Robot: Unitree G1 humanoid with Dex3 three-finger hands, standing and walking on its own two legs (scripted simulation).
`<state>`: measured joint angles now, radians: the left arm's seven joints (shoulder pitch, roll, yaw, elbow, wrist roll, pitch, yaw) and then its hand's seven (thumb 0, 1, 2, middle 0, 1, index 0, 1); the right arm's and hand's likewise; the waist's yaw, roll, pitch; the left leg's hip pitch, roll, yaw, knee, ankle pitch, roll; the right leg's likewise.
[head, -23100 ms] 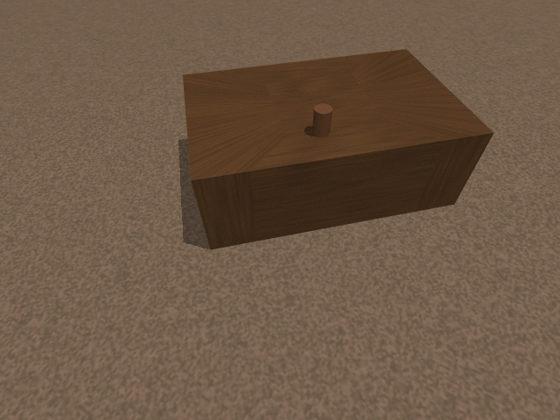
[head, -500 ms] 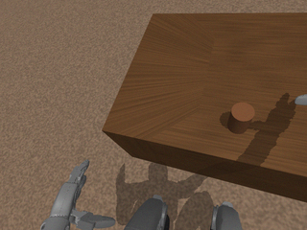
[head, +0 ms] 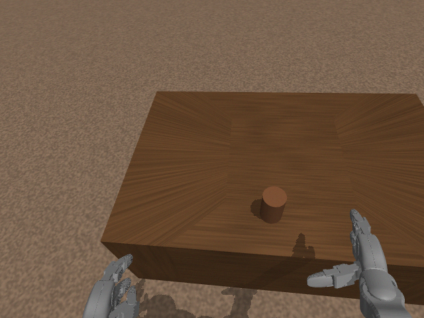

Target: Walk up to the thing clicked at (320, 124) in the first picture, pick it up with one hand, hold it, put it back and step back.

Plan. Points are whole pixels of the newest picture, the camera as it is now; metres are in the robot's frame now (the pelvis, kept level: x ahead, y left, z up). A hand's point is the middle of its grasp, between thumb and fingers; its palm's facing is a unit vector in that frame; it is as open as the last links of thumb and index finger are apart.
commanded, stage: home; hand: right
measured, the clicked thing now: (272, 205) +0.48 -0.13 -0.25
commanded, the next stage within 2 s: none
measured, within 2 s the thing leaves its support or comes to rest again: neither
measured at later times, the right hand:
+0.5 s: hand out of the picture +0.16 -0.16 -0.05, palm faces +0.14 +0.95 -0.28, open 17.6 cm
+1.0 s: hand out of the picture +0.16 -0.17 -0.05, palm faces +0.14 +0.95 -0.28, open 17.5 cm
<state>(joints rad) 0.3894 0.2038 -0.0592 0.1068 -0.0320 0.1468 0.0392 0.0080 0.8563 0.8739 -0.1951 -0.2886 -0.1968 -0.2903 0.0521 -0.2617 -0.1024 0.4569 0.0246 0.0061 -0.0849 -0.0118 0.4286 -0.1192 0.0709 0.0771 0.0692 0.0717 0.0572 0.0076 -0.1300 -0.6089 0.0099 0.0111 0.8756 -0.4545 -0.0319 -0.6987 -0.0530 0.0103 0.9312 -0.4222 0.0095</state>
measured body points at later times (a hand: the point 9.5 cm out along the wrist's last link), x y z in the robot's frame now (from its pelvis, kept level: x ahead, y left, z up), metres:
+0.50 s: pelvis -0.01 +0.03 +0.00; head +0.01 +0.03 +0.45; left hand +0.15 +0.27 -0.08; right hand +0.15 -0.21 -0.03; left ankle -0.01 +0.15 -0.69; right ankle +0.02 -0.12 -0.69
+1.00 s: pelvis -0.01 +0.01 +0.00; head +0.01 +0.01 +0.45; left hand +0.16 +0.25 -0.07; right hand +0.15 -0.22 -0.03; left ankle -0.01 +0.15 -0.69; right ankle +0.02 -0.12 -0.69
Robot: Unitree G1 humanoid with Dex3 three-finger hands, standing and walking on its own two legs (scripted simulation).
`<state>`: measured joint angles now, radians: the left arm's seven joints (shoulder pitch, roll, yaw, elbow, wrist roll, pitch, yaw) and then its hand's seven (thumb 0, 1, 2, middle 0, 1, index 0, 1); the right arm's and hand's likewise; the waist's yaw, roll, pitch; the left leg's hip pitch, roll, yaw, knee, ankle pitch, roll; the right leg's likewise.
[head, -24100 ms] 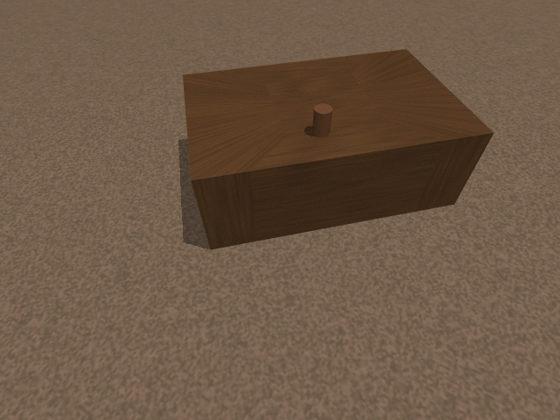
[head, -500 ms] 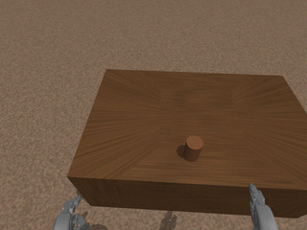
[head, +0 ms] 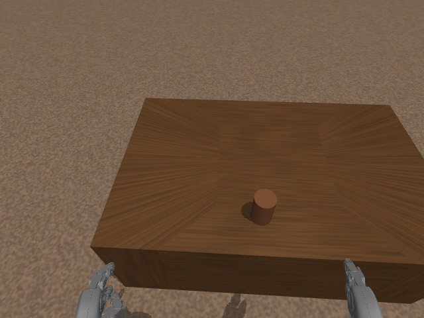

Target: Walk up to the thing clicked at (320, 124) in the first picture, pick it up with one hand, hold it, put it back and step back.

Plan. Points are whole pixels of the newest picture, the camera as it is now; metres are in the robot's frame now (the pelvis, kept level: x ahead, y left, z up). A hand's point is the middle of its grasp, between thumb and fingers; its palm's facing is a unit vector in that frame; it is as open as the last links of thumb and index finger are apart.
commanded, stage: home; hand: right
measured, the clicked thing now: (263, 207) +0.49 -0.13 -0.25
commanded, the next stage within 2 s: stand in 1.16 s
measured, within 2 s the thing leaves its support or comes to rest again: neither
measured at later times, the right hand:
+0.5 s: hand (330, 309) +0.17 -0.19 -0.05, palm faces +0.12 +0.95 -0.27, open 17.5 cm
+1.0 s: hand (328, 315) +0.16 -0.18 -0.05, palm faces +0.12 +0.95 -0.28, open 17.5 cm
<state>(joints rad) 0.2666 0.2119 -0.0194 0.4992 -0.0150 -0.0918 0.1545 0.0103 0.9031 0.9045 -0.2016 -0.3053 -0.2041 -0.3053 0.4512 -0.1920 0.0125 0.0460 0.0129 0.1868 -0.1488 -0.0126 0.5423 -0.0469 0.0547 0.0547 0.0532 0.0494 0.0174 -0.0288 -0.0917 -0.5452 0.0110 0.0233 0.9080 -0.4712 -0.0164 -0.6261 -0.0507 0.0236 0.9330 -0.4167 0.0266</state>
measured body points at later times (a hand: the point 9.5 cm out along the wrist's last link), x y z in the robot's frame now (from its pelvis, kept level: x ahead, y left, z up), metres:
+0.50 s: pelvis +0.00 -0.01 +0.00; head +0.02 -0.01 +0.45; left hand +0.16 +0.24 -0.07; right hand +0.16 -0.23 -0.03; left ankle +0.00 +0.13 -0.69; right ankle +0.03 -0.13 -0.69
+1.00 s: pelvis -0.01 +0.00 +0.00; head +0.01 +0.00 +0.45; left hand +0.16 +0.24 -0.07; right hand +0.15 -0.23 -0.03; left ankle +0.00 +0.13 -0.69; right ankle +0.03 -0.13 -0.69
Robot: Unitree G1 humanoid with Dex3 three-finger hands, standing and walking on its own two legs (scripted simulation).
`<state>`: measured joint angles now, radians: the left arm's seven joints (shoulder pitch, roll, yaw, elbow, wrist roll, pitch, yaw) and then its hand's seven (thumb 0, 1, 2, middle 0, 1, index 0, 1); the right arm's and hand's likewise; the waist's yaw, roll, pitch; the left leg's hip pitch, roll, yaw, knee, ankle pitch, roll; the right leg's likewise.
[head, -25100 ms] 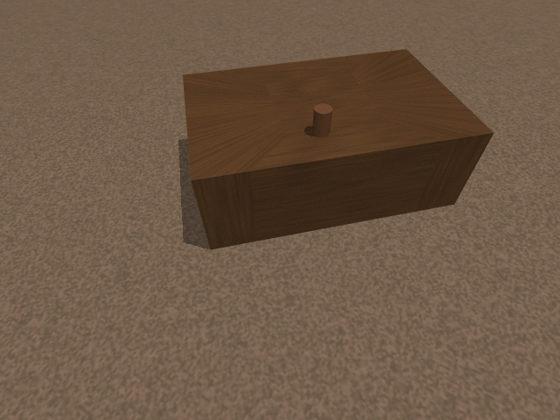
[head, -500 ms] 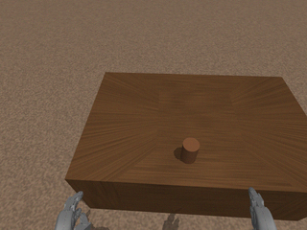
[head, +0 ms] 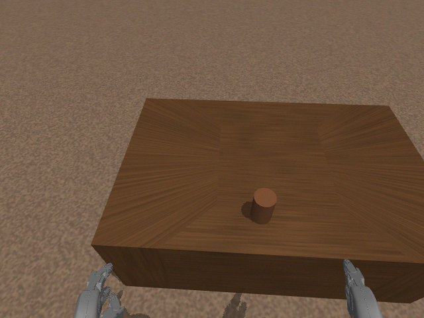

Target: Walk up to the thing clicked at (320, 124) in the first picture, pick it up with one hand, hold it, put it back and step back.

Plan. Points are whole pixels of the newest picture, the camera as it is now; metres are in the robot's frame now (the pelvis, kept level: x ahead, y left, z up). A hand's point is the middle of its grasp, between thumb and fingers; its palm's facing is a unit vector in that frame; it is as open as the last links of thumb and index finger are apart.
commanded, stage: home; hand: right
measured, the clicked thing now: (262, 206) +0.50 -0.13 -0.25
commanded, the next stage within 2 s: stand in 0.16 s
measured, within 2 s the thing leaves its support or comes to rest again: neither
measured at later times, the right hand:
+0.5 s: hand out of the picture +0.15 -0.22 -0.10, palm faces -0.06 +0.93 -0.36, open 14.7 cm
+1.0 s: hand out of the picture +0.06 -0.26 -0.11, palm faces -0.03 +0.94 -0.35, open 7.5 cm
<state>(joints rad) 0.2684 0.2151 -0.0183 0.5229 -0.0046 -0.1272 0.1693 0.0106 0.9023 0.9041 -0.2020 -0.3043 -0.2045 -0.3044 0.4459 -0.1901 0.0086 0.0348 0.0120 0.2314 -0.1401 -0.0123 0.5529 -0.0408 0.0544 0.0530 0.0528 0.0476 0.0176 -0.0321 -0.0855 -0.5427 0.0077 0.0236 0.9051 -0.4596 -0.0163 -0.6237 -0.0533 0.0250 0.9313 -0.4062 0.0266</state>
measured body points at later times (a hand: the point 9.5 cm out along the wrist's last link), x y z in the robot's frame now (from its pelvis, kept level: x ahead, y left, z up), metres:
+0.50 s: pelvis +0.00 +0.00 +0.01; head +0.02 +0.00 +0.46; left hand +0.15 +0.27 -0.09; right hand +0.15 -0.26 -0.07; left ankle +0.00 +0.13 -0.69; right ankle +0.04 -0.13 -0.69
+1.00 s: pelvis +0.01 -0.01 +0.05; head +0.00 -0.01 +0.50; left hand +0.09 +0.27 -0.09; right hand +0.06 -0.31 -0.08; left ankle +0.00 +0.13 -0.69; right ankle +0.04 -0.13 -0.69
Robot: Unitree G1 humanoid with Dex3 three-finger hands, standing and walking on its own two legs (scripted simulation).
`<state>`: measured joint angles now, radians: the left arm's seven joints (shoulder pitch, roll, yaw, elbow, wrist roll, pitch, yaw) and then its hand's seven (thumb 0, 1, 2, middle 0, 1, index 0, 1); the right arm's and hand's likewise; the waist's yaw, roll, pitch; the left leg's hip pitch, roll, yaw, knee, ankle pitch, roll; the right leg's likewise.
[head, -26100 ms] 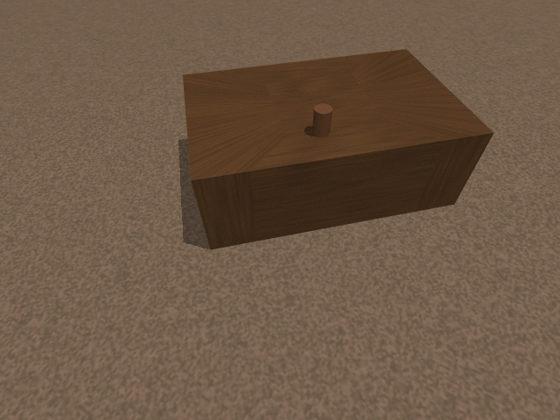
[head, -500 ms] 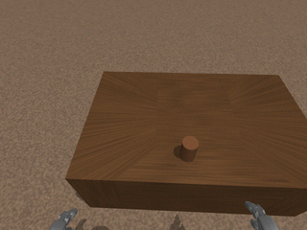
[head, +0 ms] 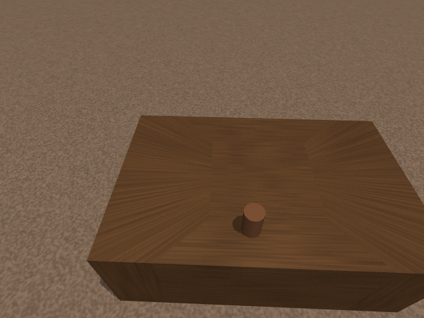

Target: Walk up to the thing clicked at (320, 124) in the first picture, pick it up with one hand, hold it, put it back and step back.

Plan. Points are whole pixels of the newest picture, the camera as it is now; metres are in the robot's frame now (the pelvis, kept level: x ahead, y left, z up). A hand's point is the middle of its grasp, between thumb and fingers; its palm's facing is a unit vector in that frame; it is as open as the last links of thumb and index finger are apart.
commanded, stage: stand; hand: right
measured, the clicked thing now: (252, 220) +0.49 -0.12 -0.30
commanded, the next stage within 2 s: step back in 1.78 s
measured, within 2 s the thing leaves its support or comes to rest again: neither
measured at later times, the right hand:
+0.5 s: hand out of the picture +0.03 -0.24 -0.15, palm faces -0.04 +0.94 -0.34, open 7.4 cm
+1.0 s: hand out of the picture +0.08 -0.23 -0.15, palm faces -0.04 +0.94 -0.35, open 7.4 cm
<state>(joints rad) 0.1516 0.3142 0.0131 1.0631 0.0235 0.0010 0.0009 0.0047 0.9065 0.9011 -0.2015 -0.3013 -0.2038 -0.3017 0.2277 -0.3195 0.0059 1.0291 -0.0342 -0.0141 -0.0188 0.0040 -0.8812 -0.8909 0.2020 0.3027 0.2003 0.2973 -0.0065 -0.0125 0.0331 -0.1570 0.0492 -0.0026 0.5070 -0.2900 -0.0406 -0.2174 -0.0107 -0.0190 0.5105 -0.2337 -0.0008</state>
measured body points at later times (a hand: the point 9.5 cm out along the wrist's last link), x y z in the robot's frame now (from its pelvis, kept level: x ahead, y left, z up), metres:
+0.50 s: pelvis -0.01 +0.01 +0.01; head -0.02 +0.01 +0.46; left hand +0.03 +0.31 -0.13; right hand +0.03 -0.29 -0.13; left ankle -0.01 +0.15 -0.74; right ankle +0.03 -0.12 -0.74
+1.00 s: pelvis +0.01 +0.02 +0.01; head +0.02 +0.02 +0.46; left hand +0.09 +0.31 -0.13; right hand +0.08 -0.28 -0.12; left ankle -0.01 +0.15 -0.74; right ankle +0.03 -0.12 -0.74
